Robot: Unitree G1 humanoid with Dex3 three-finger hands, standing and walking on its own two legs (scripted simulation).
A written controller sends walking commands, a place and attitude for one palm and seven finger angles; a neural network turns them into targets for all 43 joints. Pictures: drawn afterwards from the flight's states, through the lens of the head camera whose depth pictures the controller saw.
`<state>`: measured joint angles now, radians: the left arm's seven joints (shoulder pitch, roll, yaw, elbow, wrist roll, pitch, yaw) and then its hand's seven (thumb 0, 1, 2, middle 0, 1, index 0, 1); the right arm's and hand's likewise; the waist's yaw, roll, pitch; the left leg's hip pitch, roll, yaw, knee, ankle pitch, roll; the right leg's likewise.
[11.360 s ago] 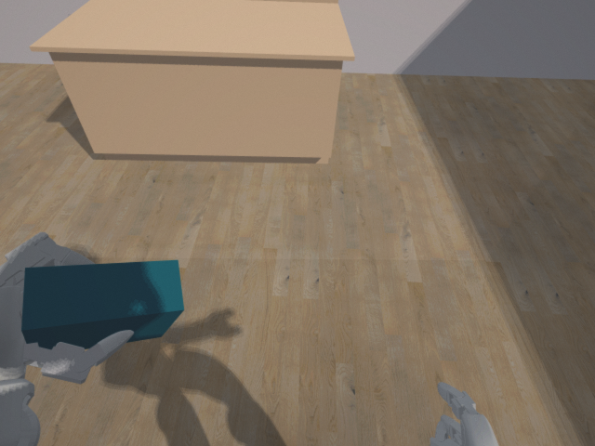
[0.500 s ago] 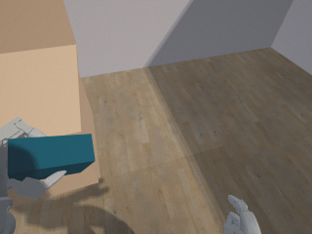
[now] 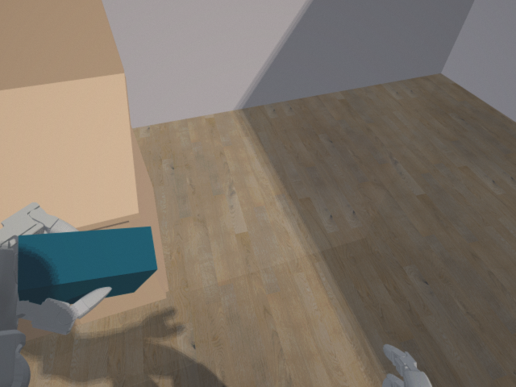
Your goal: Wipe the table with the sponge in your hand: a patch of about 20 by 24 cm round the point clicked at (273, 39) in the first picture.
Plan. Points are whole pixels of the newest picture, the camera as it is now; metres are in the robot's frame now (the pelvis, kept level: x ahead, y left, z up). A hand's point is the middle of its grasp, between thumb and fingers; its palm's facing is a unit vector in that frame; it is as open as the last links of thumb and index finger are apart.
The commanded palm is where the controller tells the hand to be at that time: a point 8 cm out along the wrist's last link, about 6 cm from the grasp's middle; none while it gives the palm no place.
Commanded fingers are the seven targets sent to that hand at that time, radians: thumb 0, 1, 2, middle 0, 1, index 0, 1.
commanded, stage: look again from close up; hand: left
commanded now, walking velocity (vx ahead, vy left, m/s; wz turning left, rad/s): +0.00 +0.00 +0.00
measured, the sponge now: (106, 266) +0.23 +0.20 +0.13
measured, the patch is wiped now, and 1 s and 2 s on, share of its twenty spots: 0.00 0.00 0.00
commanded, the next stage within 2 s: shuffle to correct the standing spot in 0.34 s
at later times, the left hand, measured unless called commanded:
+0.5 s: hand (43, 231) +0.26 +0.29 +0.16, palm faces +0.37 -0.85 -0.37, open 9.4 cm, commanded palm +0.20 +0.31 +0.18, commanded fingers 0.00 0.10 1.30 -1.20 -1.60 -1.20 -1.60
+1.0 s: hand (29, 200) +0.30 +0.32 +0.17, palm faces +0.35 -0.86 -0.37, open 9.3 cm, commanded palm +0.24 +0.36 +0.18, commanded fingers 0.00 0.10 1.30 -1.20 -1.60 -1.20 -1.60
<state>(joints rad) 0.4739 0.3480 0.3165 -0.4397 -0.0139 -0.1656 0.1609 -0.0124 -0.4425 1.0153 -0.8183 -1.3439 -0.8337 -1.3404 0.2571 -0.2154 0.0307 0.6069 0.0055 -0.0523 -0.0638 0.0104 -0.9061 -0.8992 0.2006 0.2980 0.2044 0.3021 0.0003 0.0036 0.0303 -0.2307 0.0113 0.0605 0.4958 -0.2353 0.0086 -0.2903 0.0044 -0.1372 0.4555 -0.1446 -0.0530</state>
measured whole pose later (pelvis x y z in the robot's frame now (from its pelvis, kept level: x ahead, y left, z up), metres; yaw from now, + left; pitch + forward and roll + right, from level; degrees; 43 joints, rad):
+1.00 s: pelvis +0.07 +0.09 -0.02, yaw -1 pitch +0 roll -2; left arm 0.41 0.40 0.38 -0.55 -0.05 -0.24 0.11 -0.02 -0.44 1.02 -0.82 -1.35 -0.83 -1.34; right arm 0.20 -0.23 0.01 0.51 0.01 -0.05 0.03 0.01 -0.91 -0.90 0.20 0.30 0.20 0.30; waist 0.01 -0.03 0.06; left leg -0.32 -0.06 0.05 0.84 -0.44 0.00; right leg -0.30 -0.05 -0.05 0.64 -0.33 0.04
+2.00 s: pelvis +0.09 +0.26 -0.01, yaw -5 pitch -1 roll +1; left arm 0.47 0.38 0.38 -0.54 -0.02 -0.23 0.14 -0.01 -0.44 1.02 -0.81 -1.35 -0.83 -1.35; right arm 0.21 -0.19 0.02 0.62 0.00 -0.08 0.01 0.01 -0.91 -0.90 0.20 0.30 0.21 0.30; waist 0.02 -0.04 0.05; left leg -0.41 0.03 0.04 0.82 -0.38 -0.02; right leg -0.31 -0.12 -0.06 0.66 -0.33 0.04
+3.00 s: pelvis +0.12 +0.47 -0.02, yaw -5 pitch -1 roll +1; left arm 0.42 0.36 0.36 -0.50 -0.02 -0.21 0.16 -0.01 -0.44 1.03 -0.81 -1.35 -0.83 -1.35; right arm 0.21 -0.20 0.01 0.64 0.01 -0.10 -0.02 0.01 -0.90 -0.90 0.20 0.30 0.21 0.30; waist 0.02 -0.02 0.01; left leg -0.34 0.01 0.03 0.62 -0.24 0.01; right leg -0.29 -0.11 -0.04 0.70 -0.40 0.04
